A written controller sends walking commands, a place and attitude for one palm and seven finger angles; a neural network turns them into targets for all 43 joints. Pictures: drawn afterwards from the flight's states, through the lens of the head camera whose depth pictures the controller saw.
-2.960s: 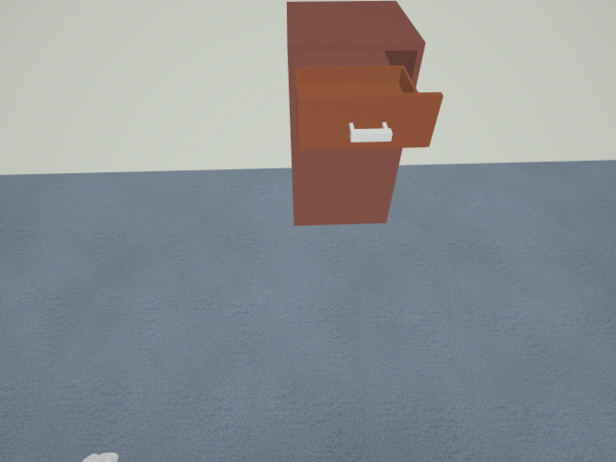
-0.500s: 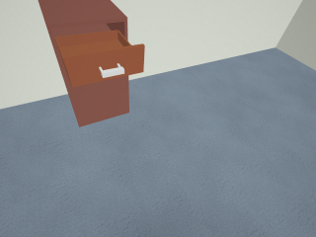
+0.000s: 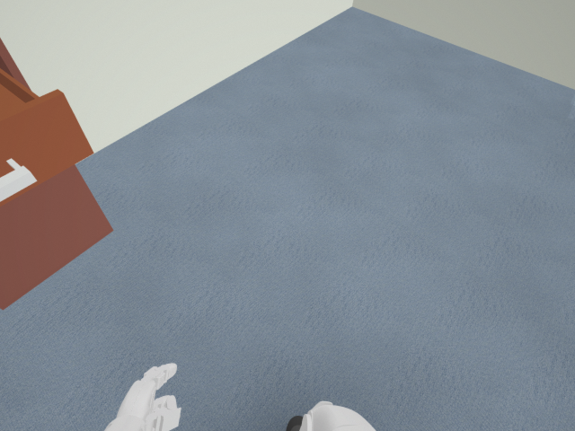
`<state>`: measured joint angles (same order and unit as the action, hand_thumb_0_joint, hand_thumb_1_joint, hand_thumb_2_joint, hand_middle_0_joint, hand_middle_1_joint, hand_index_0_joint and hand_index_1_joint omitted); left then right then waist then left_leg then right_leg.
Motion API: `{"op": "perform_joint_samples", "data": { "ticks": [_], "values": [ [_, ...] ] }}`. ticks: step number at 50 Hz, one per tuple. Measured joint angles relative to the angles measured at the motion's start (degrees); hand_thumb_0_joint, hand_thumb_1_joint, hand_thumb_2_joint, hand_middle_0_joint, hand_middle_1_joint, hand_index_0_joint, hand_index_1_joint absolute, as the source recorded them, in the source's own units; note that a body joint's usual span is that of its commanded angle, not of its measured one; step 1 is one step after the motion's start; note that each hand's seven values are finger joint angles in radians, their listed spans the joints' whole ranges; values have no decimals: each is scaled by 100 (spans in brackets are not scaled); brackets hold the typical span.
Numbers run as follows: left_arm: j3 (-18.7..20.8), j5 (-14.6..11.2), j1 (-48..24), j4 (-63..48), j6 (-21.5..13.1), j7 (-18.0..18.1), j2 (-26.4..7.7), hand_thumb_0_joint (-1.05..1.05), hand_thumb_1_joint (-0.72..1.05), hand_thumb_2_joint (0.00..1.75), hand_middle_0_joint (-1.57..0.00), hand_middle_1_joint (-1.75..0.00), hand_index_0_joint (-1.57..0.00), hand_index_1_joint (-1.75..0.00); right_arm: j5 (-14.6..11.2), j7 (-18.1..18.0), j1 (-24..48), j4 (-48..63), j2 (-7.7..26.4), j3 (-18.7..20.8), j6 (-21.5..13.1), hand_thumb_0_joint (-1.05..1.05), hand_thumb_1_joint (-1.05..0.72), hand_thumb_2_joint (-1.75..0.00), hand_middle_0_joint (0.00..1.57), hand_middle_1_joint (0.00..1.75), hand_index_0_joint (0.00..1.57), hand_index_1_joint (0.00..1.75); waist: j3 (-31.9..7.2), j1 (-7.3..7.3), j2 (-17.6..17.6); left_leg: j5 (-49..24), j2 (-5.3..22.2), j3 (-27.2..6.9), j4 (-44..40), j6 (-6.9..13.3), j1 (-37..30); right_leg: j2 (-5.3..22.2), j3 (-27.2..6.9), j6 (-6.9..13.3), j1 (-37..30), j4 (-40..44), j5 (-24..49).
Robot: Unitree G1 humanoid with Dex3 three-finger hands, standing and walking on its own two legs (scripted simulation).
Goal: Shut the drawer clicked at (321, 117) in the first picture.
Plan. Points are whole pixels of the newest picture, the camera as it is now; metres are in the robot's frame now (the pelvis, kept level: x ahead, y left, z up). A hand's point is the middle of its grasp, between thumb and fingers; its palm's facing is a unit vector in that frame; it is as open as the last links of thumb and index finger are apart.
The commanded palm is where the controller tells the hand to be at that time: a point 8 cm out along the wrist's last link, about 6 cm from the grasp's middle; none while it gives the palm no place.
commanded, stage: walk to a spot facing it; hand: left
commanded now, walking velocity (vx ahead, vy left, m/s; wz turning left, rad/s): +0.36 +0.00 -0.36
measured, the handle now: out of the picture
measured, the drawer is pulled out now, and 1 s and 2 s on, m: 0.30 0.30 0.30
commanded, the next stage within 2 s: turn to face it in 0.84 s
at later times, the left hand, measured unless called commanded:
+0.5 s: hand (109, 400) +0.19 +0.27 -0.15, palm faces -0.11 -0.98 -0.17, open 7.4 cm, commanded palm none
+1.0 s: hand (232, 233) +0.50 +0.10 -0.14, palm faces -0.49 -0.84 -0.24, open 7.4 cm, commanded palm none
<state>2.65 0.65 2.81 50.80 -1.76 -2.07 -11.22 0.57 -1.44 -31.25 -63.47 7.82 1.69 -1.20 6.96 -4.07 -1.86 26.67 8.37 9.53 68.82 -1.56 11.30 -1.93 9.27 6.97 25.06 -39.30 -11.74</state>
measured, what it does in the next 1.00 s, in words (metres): walks ahead, turning right: left foot, then right foot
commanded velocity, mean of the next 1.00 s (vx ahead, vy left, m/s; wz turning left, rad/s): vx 0.16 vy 0.00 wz -0.42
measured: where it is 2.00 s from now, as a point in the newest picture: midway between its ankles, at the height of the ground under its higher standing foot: (273, 398)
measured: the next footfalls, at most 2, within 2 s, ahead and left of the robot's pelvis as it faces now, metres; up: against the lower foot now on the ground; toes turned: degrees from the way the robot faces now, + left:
left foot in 0.38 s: +0.24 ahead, +0.15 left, +0.00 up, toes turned -2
right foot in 0.90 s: +0.35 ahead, -0.11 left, +0.00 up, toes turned -35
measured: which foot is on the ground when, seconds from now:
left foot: up 0.00-0.36, down 0.38-0.90, up 0.92-1.00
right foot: down 0.00-0.38, up 0.40-0.88, down 0.90-1.00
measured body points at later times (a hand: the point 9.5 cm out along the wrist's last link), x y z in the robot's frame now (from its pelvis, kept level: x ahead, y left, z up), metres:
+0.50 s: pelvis +0.17 +0.07 +0.03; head +0.17 +0.10 +0.48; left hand +0.20 +0.32 -0.13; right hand +0.23 -0.18 -0.08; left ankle +0.20 +0.15 -0.71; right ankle +0.11 -0.06 -0.62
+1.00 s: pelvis +0.28 +0.01 +0.01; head +0.31 -0.02 +0.45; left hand +0.52 +0.15 -0.12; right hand +0.12 -0.17 -0.15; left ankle +0.26 +0.16 -0.62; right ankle +0.32 -0.09 -0.71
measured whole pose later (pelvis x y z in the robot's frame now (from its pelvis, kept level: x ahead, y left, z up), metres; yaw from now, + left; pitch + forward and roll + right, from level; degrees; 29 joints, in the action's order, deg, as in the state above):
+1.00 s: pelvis +0.28 +0.01 +0.01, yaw -30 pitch -2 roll +0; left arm 3.8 0.5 4.6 51.7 -0.3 0.1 -11.8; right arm 0.7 -1.9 -20.4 -59.3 9.4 3.3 2.0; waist 8.1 -3.1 1.1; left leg 29.1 8.2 6.7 73.5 -3.7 21.2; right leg -1.6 7.9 6.1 23.0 -39.2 -14.4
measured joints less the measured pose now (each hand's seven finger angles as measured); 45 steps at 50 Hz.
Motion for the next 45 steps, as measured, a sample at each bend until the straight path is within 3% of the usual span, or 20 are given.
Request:
{"op": "perform_joint_samples", "data": {
  "ticks": [3, 6, 9, 13, 18, 20, 22, 24, 29, 33, 38, 43, 45],
  "values": [
    [5, -6, 310, 162, 26, 108, -7, 0, 91, 90, -20, -30, -20, -30, 61, 20, 594, 260, 35, 61, 62, 1, -91, -90, 21, 30, 20, 30, -58, -45, 66, -519, 87, -558, 749, -28, 1130, -209, -137, -71, -340, 327, -81],
    [95, 21, 634, 362, 41, 212, 8, 0, 93, 90, -21, -30, -20, -30, 111, 41, 1101, 620, 33, 94, 39, 1, -91, -90, 20, 30, 20, 30, -268, -33, 132, -826, 205, -748, 227, -104, 1873, -314, -311, -101, -625, 786, 46],
    [145, 67, 889, 468, 31, 212, -73, -1, 94, 90, -21, -30, -20, -30, 138, 89, 1495, 884, 20, 118, 24, 0, -92, -90, 20, 30, 20, 30, -484, 103, 180, -1130, 220, -759, -551, -169, 2199, -332, -489, -151, -838, 1105, 85],
    [157, 94, 1219, 510, 14, 178, -138, 0, 93, 90, -21, -30, -20, -30, 143, 153, 1877, 1057, 112, 158, 3, 0, -93, -90, 20, 30, 20, 30, -669, 389, 177, -1198, 35, -689, -1758, -181, 2004, -267, -727, -273, -1081, 1293, -11],
    [189, 76, 1652, 528, 72, 150, -182, 0, 92, 90, -20, -30, -20, -30, 115, 177, 2113, 1190, 221, 142, -99, 0, -92, -90, 20, 30, 20, 30, -765, 709, 123, -1122, -361, -531, -3340, -127, 1034, -152, -973, -507, -1311, 1100, -416],
    [234, 45, 1805, 577, 127, 144, -206, 0, 92, 90, -20, -30, -20, -30, 146, 141, 2194, 1225, 210, 103, -198, 0, -92, -90, 20, 30, 20, 30, -740, 752, 18, -1356, -465, -368, -3575, 149, 788, -81, -1105, -530, -1122, 393, -912],
    [265, 76, 1871, 706, 207, 121, -209, 1, 92, 90, -20, -30, -19, -29, 166, 117, 2195, 1264, 161, 40, -264, 0, -92, -90, 20, 30, 20, 30, -706, 736, -43, -1183, -462, -156, -3522, 338, 614, -5, -1057, -539, -618, -1013, -1263],
    [293, 112, 1872, 793, 256, 62, -225, 1, 92, 90, -20, -30, -19, -29, 147, 85, 2074, 1244, 75, -4, -311, 0, -92, -90, 20, 30, 20, 30, -698, 704, -99, -1108, -457, 24, -3780, 387, 317, 159, -920, -592, -108, -2102, -980],
    [318, 144, 1710, 710, 342, 8, -169, 1, 91, 90, -20, -30, -19, -29, 45, -77, 1629, 997, -7, 81, -387, -1, -94, -90, 21, 30, 20, 30, -650, 664, -142, -1156, -413, 433, -4508, 364, -373, 533, -817, -794, 804, -2939, -157],
    [309, 146, 1381, 603, 423, -5, -97, 1, 91, 90, -20, -30, -19, -29, 58, -91, 1296, 741, 99, 81, -324, -1, -95, -90, 21, 30, 20, 30, -534, 571, -125, -1011, -337, 689, -4678, 336, -704, 668, -682, -904, 1128, -2618, 149],
    [258, 127, 832, 497, 474, -22, -29, 1, 91, 90, -20, -30, -19, -29, 97, -86, 954, 488, 109, 83, -173, -1, -93, -90, 20, 30, 20, 30, -277, 373, -83, -676, -238, 1015, -4551, 220, -988, 638, -341, -901, 963, -1409, 176],
    [193, 124, 343, 311, 415, -11, 2, 1, 91, 90, -20, -30, -19, -29, 108, -60, 695, 354, 115, 149, -19, 0, -92, -90, 20, 30, 20, 30, -37, 147, 68, -61, -49, 1342, -3874, 16, -1070, 374, -60, -680, 374, -294, -114],
    [156, 133, 262, 190, 271, -4, -62, 1, 91, 90, -20, -30, -19, -29, 62, -21, 537, 335, 90, 165, 53, 0, -92, -90, 20, 30, 20, 30, -34, 107, 68, 216, 133, 1327, -2874, -62, -786, 303, 12, -503, -126, 301, 304]
  ]
}}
